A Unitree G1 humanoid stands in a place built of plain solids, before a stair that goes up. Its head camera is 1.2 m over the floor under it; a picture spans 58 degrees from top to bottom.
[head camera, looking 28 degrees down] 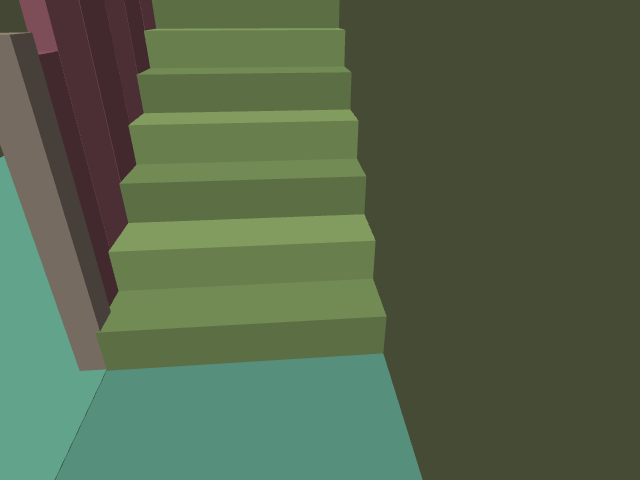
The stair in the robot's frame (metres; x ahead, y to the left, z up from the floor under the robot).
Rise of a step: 0.18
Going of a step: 0.26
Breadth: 1.06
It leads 5 degrees to the left of straight ahead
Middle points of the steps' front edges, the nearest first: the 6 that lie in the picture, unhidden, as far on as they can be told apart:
1.25 0.28 0.19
1.51 0.30 0.37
1.77 0.32 0.55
2.03 0.34 0.74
2.29 0.37 0.92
2.55 0.39 1.11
